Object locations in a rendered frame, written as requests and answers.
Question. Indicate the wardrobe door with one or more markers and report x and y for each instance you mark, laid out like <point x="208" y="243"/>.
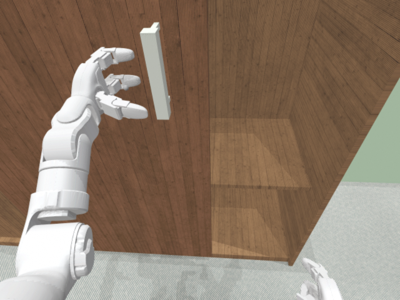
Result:
<point x="149" y="180"/>
<point x="12" y="220"/>

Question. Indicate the robot left upper arm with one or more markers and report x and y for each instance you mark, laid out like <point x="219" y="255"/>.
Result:
<point x="51" y="259"/>

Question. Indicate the handle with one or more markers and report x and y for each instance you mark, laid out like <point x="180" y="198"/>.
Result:
<point x="151" y="45"/>

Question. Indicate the left robot forearm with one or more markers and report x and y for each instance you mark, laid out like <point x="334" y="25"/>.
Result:
<point x="64" y="166"/>

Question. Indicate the robot left hand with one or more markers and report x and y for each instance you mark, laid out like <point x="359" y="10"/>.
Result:
<point x="89" y="82"/>

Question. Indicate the robot right hand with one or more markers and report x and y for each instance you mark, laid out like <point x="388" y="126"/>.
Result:
<point x="326" y="288"/>

